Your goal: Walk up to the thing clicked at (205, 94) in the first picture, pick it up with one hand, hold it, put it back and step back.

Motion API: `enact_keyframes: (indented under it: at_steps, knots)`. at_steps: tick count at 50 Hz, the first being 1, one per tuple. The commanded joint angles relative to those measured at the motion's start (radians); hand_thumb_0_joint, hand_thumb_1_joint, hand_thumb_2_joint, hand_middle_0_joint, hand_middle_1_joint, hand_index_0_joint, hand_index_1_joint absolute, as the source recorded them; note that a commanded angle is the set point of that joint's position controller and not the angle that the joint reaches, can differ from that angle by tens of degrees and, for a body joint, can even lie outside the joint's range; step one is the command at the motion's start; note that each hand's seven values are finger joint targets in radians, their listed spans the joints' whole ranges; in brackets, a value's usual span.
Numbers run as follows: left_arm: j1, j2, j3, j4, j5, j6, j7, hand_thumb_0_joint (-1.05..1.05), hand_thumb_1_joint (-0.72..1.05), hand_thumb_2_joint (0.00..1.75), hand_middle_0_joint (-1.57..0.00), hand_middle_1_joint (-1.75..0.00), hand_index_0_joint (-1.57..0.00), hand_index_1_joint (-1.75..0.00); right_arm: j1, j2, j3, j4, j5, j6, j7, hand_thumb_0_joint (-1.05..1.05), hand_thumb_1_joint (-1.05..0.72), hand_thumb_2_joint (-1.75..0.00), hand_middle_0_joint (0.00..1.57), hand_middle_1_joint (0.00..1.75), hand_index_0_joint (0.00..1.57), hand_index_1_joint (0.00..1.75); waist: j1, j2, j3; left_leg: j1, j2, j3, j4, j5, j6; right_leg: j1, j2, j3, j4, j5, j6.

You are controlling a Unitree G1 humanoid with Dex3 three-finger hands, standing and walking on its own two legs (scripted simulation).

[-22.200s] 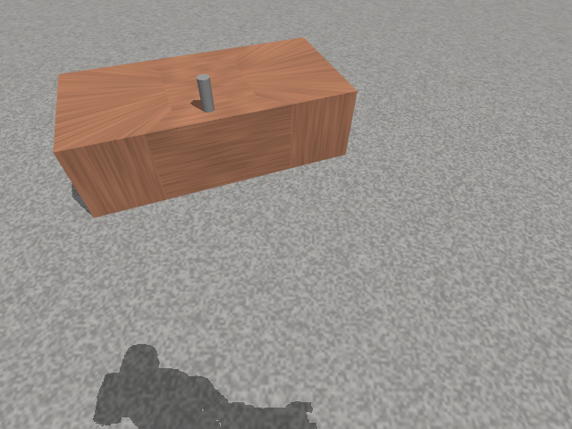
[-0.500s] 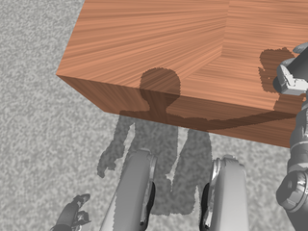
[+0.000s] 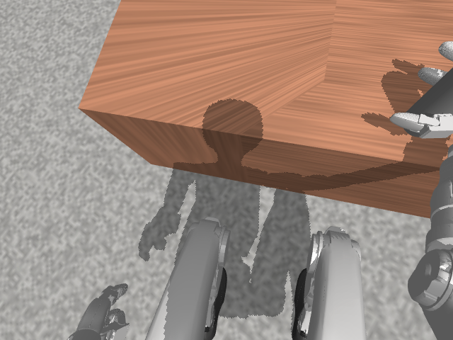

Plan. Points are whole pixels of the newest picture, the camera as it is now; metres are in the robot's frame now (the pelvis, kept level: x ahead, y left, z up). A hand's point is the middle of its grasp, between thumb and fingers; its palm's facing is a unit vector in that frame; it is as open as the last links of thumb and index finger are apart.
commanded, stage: open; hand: right
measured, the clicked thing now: (446, 100) +0.50 -0.27 +0.01
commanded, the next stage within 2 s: withdraw in 0.02 s
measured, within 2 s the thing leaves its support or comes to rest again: neither
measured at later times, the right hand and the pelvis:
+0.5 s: hand out of the picture +0.51 -0.32 +0.09, palm faces +0.35 +0.94 -0.05, open 16.9 cm; pelvis +0.01 +0.00 +0.04, yaw +0 degrees
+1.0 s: hand out of the picture +0.44 -0.43 +0.21, palm faces +0.52 +0.78 -0.35, open 17.2 cm; pelvis +0.04 -0.02 +0.21, yaw -3 degrees
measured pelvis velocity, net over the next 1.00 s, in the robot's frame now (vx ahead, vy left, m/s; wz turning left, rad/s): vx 0.04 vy -0.02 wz -0.05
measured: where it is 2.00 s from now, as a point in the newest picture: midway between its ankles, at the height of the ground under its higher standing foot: (255, 319)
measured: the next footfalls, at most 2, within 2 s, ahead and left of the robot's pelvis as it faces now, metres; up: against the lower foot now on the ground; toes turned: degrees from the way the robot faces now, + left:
none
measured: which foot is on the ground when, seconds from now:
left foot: down 0.00-1.00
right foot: down 0.00-1.00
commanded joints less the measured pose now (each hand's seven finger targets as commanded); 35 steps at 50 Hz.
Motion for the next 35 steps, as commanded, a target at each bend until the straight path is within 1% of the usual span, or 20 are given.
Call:
enact_keyframes:
  at_steps: [1,6,8,11,14,15,16,19,20,21,23,25,26,28,30,31,32,33,34,35]
  knots:
    - [0.158,0.187,0.069,-0.058,-0.007,-0.008,0.015,0.0,0.92,0.89,-0.2,-0.31,-0.2,-0.3,-0.338,-0.241,-0.009,-0.223,0.01,-0.062,0.001,0.0,0.43,-0.21,0.46,0.34,0.47,0.34,0.0,-0.139,-0.67,0.303,-0.007,0.034,-0.263,0.27,0.049,0.527,0.023,-0.05,-0.188,0.177,-0.068]
    - [0.167,0.188,0.071,-0.057,-0.004,-0.009,0.017,0.0,0.91,0.89,-0.2,-0.31,-0.2,-0.3,-0.345,-0.261,-0.021,-0.248,0.007,-0.064,-0.003,0.0,0.41,-0.2,0.34,0.28,0.34,0.28,-0.005,-0.144,-0.693,0.313,-0.007,0.032,-0.26,0.279,0.048,0.536,0.023,-0.052,-0.186,0.185,-0.067]
    - [0.167,0.185,0.069,-0.054,-0.003,-0.007,0.015,0.0,0.93,0.88,-0.2,-0.3,-0.2,-0.29,-0.339,-0.251,-0.019,-0.22,0.006,-0.062,-0.005,0.0,0.34,-0.25,0.25,0.26,0.25,0.26,-0.002,-0.142,-0.663,0.302,-0.009,0.033,-0.261,0.282,0.047,0.524,0.023,-0.052,-0.184,0.184,-0.068]
    - [0.165,0.205,0.072,-0.055,-0.005,-0.003,0.02,0.0,0.93,0.88,-0.2,-0.3,-0.2,-0.29,-0.377,-0.354,-0.065,-0.252,-0.004,-0.063,-0.008,0.0,0.35,-0.2,0.2,0.2,0.2,0.2,-0.014,-0.164,-0.691,0.322,-0.007,0.032,-0.265,0.263,0.047,0.545,0.023,-0.051,-0.197,0.17,-0.066]
    - [0.167,0.209,0.076,-0.07,-0.009,0.004,0.027,0.0,0.92,0.88,-0.19,-0.3,-0.2,-0.29,-0.434,-0.415,-0.09,-0.342,-0.002,-0.05,-0.011,0.0,0.41,-0.12,0.12,0.12,0.12,0.12,-0.025,-0.201,-0.782,0.388,-0.007,0.022,-0.295,0.273,0.045,0.613,0.02,-0.057,-0.22,0.182,-0.065]
    - [0.165,0.214,0.078,-0.073,-0.015,0.006,0.03,0.0,0.92,0.88,-0.19,-0.3,-0.2,-0.29,-0.428,-0.411,-0.082,-0.328,-0.002,-0.038,-0.006,0.0,0.43,-0.1,0.1,0.1,0.1,0.1,-0.023,-0.207,-0.784,0.393,-0.007,0.025,-0.308,0.262,0.046,0.639,0.022,-0.055,-0.244,0.177,-0.062]
    - [0.165,0.215,0.076,-0.078,-0.017,0.009,0.034,0.0,0.92,0.88,-0.19,-0.3,-0.2,-0.29,-0.456,-0.475,-0.113,-0.372,-0.001,-0.033,-0.008,0.0,0.47,-0.09,0.08,0.08,0.08,0.08,-0.036,-0.23,-0.801,0.414,-0.008,0.019,-0.324,0.257,0.047,0.653,0.02,-0.057,-0.256,0.175,-0.061]
    - [0.173,0.209,0.065,-0.084,-0.029,0.013,0.044,0.0,0.91,0.89,-0.19,-0.3,-0.2,-0.29,-0.416,-0.449,-0.092,-0.303,0.002,0.012,0.01,0.0,0.51,-0.06,0.06,0.06,0.06,0.06,-0.011,-0.209,-0.808,0.458,-0.01,0.025,-0.359,0.304,0.041,0.704,0.019,-0.049,-0.288,0.221,-0.062]
    - [0.193,0.236,0.081,-0.073,-0.035,0.015,0.051,0.0,0.92,0.88,-0.19,-0.3,-0.2,-0.29,-0.471,-0.521,-0.131,-0.358,0.008,0.017,0.015,0.0,0.53,-0.06,0.05,0.06,0.06,0.06,-0.017,-0.22,-0.822,0.461,-0.008,0.023,-0.376,0.291,0.042,0.729,0.021,-0.048,-0.304,0.215,-0.06]
    - [0.197,0.235,0.077,-0.071,-0.041,0.017,0.055,0.0,0.91,0.88,-0.19,-0.29,-0.2,-0.29,-0.439,-0.543,-0.131,-0.298,-0.002,0.035,0.023,0.0,0.56,-0.07,0.05,0.07,0.06,0.07,-0.015,-0.229,-0.787,0.465,-0.008,0.023,-0.397,0.281,0.042,0.744,0.021,-0.048,-0.331,0.21,-0.057]
    - [0.187,0.213,0.058,-0.074,-0.051,0.011,0.057,0.0,0.92,0.88,-0.19,-0.3,-0.2,-0.29,-0.359,-0.473,-0.099,-0.172,0.005,0.066,0.047,0.0,0.58,-0.06,0.04,0.06,0.05,0.06,0.013,-0.138,-0.681,0.49,-0.011,0.028,-0.449,0.269,0.035,0.697,0.02,-0.047,-0.354,0.177,-0.067]
    - [0.191,0.202,0.048,-0.064,-0.061,0.002,0.058,0.0,0.92,0.88,-0.19,-0.3,-0.2,-0.29,-0.318,-0.453,-0.092,-0.114,0.015,0.078,0.077,0.0,0.59,-0.06,0.04,0.06,0.05,0.06,0.028,-0.1,-0.586,0.502,-0.009,0.024,-0.483,0.283,0.032,0.661,0.021,-0.044,-0.374,0.179,-0.075]
    - [0.193,0.213,0.048,-0.065,-0.064,-0.001,0.058,0.0,0.93,0.87,-0.19,-0.3,-0.21,-0.29,-0.317,-0.513,-0.123,-0.142,0.019,0.079,0.089,0.0,0.59,-0.06,0.04,0.06,0.05,0.06,0.014,-0.109,-0.594,0.52,-0.006,0.02,-0.496,0.289,0.031,0.682,0.022,-0.046,-0.385,0.189,-0.075]
    - [0.189,0.219,0.047,-0.074,-0.069,-0.007,0.055,0.0,0.92,0.87,-0.2,-0.3,-0.21,-0.29,-0.319,-0.494,-0.103,-0.118,0.027,0.092,0.118,0.0,0.58,-0.06,0.04,0.06,0.05,0.06,0.021,-0.135,-0.584,0.524,-0.004,0.02,-0.514,0.287,0.036,0.725,0.021,-0.043,-0.414,0.194,-0.074]
    - [0.193,0.217,0.05,-0.067,-0.072,-0.016,0.046,0.0,0.92,0.86,-0.2,-0.31,-0.21,-0.29,-0.256,-0.406,-0.058,-0.048,0.037,0.1,0.147,0.0,0.56,-0.07,0.04,0.06,0.05,0.06,0.035,-0.118,-0.493,0.492,-0.003,0.03,-0.523,0.288,0.038,0.733,0.017,-0.029,-0.44,0.202,-0.075]
    - [0.2,0.22,0.051,-0.067,-0.071,-0.019,0.043,0.0,0.9,0.88,-0.2,-0.29,-0.2,-0.29,-0.227,-0.395,-0.053,-0.054,0.041,0.099,0.157,0.0,0.48,-0.06,0.06,0.04,0.07,0.04,0.033,-0.128,-0.479,0.486,-0.002,0.033,-0.525,0.297,0.04,0.752,0.016,-0.022,-0.45,0.219,-0.074]
    - [0.224,0.213,0.054,-0.068,-0.076,0.011,0.038,0.0,0.89,0.89,-0.2,-0.3,-0.2,-0.3,-0.167,-0.585,-0.077,0.057,-0.105,0.179,0.097,0.0,0.4,-0.09,0.05,0.06,0.06,0.06,-0.038,-0.139,-0.518,0.564,-0.01,0.017,-0.6,0.309,0.041,0.86,0.014,-0.041,-0.531,0.248,-0.07]
    - [0.224,0.206,0.05,-0.098,-0.082,0.023,0.032,0.0,0.88,0.9,-0.2,-0.3,-0.2,-0.3,-0.254,-0.542,-0.051,-0.073,-0.09,0.197,0.051,0.0,0.43,-0.08,0.05,0.06,0.06,0.06,-0.013,-0.173,-0.565,0.601,-0.008,0.015,-0.625,0.321,0.04,0.905,0.012,-0.038,-0.551,0.256,-0.068]
    - [0.227,0.204,0.05,-0.106,-0.086,0.029,0.026,0.0,0.88,0.9,-0.2,-0.31,-0.2,-0.31,-0.301,-0.492,-0.003,-0.125,-0.093,0.206,0.032,0.0,0.46,-0.08,0.05,0.06,0.06,0.06,-0.009,-0.184,-0.573,0.613,-0.005,0.016,-0.639,0.334,0.04,0.963,0.009,-0.033,-0.575,0.274,-0.064]
    - [0.228,0.22,0.053,-0.119,-0.086,0.035,0.023,0.0,0.88,0.9,-0.2,-0.3,-0.2,-0.3,-0.302,-0.561,-0.042,-0.164,-0.102,0.214,0.015,0.0,0.48,-0.08,0.04,0.06,0.06,0.06,-0.029,-0.218,-0.617,0.657,-0.002,0.015,-0.658,0.34,0.04,1.014,0.013,-0.027,-0.607,0.282,-0.058]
